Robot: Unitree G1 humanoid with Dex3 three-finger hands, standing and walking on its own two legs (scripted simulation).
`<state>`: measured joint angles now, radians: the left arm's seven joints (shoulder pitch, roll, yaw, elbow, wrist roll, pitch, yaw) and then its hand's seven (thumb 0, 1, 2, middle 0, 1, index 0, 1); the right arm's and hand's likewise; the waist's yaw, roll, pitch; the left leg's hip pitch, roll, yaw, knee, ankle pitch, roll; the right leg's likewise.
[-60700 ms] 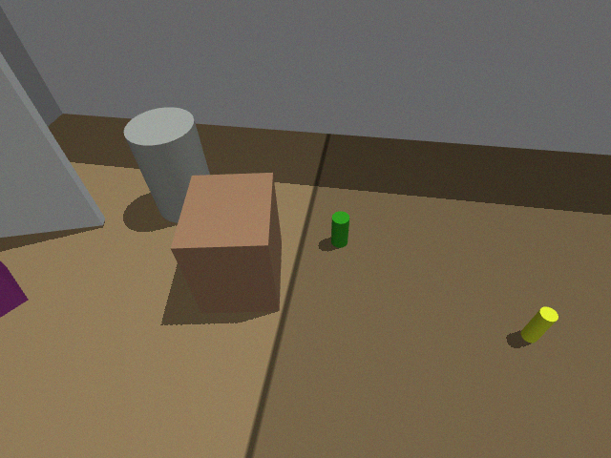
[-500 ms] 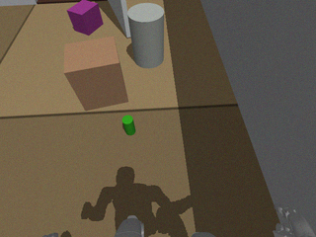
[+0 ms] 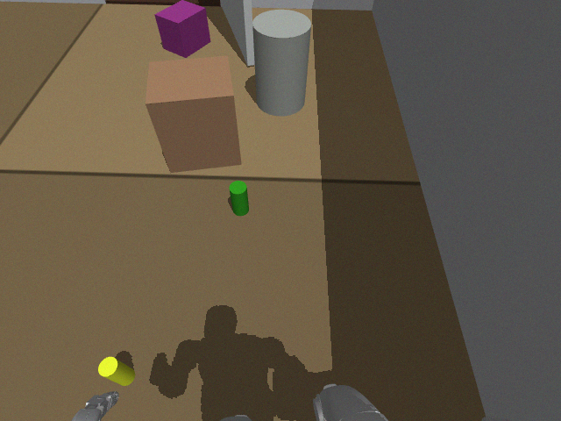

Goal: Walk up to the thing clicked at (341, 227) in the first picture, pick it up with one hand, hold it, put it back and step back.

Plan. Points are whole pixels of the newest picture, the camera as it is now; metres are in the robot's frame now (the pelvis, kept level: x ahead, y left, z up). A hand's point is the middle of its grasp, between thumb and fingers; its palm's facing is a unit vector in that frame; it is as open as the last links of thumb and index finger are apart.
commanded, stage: step back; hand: left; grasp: from the side
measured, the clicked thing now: (239, 198) +1.01 +0.17 -0.68
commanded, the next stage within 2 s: stand in 1.10 s
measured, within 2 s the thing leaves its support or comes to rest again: neither
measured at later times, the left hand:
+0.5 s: hand out of the picture -0.03 +0.27 -0.14, palm faces +0.01 -0.91 -0.41, open 7.4 cm
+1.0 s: hand out of the picture +0.06 +0.23 -0.14, palm faces +0.01 -0.93 -0.37, open 7.4 cm
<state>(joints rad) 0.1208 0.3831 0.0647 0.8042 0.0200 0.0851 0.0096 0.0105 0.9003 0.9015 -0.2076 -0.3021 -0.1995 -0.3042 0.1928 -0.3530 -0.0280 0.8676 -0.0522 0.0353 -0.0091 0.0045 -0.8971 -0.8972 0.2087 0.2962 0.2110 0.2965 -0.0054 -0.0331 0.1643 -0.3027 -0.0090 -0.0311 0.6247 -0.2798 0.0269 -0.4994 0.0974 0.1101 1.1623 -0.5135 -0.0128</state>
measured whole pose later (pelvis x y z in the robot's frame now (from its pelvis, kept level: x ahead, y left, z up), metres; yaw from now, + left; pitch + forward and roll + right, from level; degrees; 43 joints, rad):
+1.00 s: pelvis -0.04 -0.02 +0.00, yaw +1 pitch -2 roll +0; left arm 0.12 0.33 0.04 0.99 0.04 -0.03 0.00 0.01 0.90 0.90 -0.21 -0.30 -0.20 -0.30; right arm 0.19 -0.37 -0.04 1.00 -0.01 0.01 0.00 0.00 -0.90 -0.90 0.20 0.30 0.21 0.30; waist 0.01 0.03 0.07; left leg -0.29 -0.01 -0.05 0.77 -0.50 0.01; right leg -0.33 -0.04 -0.04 0.62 -0.25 -0.01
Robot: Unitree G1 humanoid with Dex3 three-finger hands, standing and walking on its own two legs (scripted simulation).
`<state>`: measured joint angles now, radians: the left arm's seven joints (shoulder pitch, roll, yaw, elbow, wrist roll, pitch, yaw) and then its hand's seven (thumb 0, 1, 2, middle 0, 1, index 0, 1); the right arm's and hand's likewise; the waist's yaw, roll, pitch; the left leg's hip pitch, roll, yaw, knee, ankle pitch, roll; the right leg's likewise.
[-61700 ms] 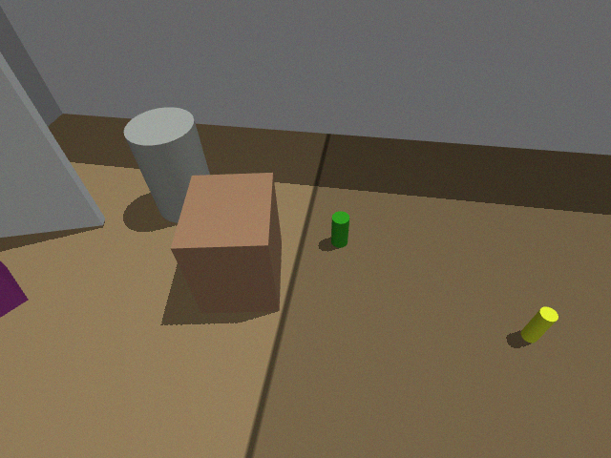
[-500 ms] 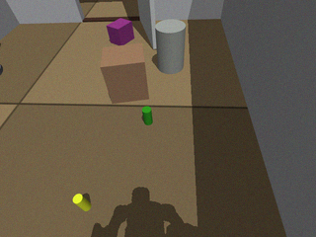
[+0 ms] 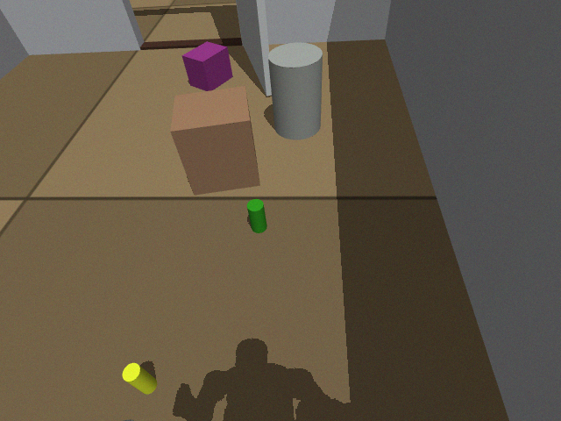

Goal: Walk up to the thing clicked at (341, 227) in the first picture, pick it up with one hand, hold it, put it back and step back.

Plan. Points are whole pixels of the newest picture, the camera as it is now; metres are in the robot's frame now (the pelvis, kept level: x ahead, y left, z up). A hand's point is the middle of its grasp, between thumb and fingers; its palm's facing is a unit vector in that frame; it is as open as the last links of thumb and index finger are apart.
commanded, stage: step back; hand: left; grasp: from the side
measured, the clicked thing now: (257, 216) +1.05 +0.17 -0.68
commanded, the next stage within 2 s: stand in 0.10 s
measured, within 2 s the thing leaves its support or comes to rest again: neither
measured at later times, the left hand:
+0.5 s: hand out of the picture +0.11 +0.26 -0.13, palm faces -0.02 -0.94 -0.33, open 7.4 cm
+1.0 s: hand out of the picture +0.08 +0.24 -0.13, palm faces -0.03 -0.93 -0.35, open 7.4 cm
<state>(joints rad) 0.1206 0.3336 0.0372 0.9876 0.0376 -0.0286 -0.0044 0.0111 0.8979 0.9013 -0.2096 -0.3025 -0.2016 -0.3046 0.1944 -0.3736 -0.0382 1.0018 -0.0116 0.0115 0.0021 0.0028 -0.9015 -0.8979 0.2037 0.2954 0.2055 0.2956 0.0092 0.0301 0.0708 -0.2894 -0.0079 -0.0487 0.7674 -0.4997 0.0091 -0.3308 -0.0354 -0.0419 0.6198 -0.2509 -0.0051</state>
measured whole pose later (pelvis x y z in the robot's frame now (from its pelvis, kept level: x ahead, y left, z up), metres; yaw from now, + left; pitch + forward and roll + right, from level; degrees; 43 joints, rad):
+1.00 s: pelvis +0.01 -0.01 +0.02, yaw +0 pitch -2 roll +0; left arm 0.10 0.35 0.00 1.15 0.01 -0.02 -0.01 0.01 0.90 0.90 -0.21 -0.30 -0.20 -0.30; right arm 0.12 -0.35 -0.01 1.15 -0.01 -0.01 0.02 0.00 -0.90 -0.90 0.20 0.30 0.21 0.30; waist 0.00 0.01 0.07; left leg -0.08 0.03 -0.02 0.33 -0.21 -0.04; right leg -0.18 -0.02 -0.05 0.35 -0.13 -0.01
